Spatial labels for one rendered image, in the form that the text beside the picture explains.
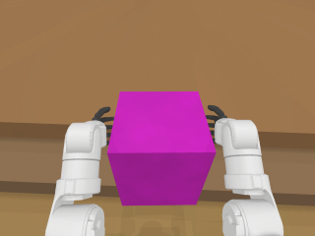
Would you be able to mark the left robot forearm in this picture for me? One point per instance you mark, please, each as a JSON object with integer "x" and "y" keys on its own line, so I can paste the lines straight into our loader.
{"x": 80, "y": 167}

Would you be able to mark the right robot forearm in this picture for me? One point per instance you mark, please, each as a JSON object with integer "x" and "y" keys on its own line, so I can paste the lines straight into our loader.
{"x": 243, "y": 162}

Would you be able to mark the robot left upper arm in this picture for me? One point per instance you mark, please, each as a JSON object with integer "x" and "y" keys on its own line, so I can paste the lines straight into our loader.
{"x": 77, "y": 220}

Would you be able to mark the carton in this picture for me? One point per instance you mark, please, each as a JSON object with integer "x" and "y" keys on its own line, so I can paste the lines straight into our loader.
{"x": 161, "y": 148}

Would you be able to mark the robot left hand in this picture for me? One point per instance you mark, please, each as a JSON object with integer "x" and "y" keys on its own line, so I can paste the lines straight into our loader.
{"x": 104, "y": 119}

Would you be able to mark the robot right hand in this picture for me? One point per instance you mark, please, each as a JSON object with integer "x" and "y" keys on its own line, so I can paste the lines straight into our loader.
{"x": 215, "y": 118}

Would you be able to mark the robot right upper arm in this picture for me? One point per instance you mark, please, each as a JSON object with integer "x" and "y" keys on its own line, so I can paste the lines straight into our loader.
{"x": 250, "y": 217}

